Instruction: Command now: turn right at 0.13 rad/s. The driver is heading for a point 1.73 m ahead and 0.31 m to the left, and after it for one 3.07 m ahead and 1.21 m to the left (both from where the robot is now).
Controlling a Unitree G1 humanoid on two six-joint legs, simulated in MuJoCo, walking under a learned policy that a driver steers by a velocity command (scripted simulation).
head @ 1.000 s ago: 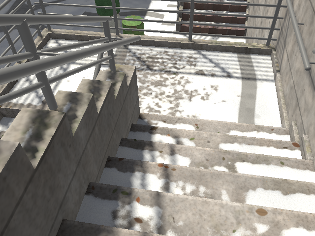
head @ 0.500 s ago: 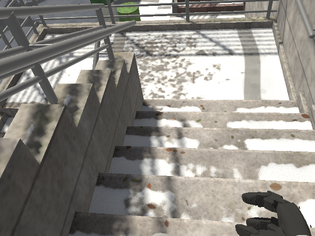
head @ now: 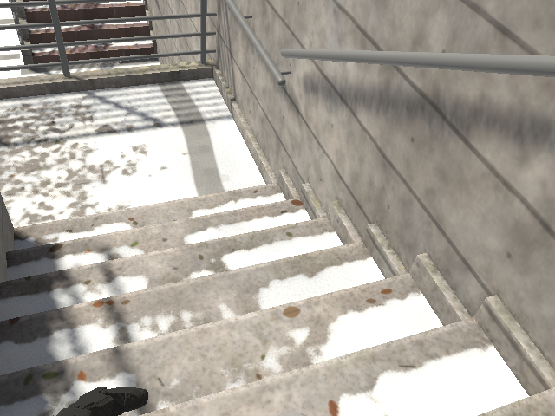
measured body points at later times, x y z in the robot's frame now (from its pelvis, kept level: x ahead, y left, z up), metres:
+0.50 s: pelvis -0.01 -0.03 +0.14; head -0.03 -0.07 +0.59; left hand -0.05 +0.23 +0.02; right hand +0.07 -0.30 +0.00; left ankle +0.07 +0.16 -0.48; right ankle -0.09 -0.09 -0.55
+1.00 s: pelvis +0.18 +0.03 +0.01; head +0.18 +0.06 +0.46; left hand +0.08 +0.27 -0.15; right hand +0.29 -0.21 -0.12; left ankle +0.20 +0.10 -0.72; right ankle +0.02 -0.11 -0.47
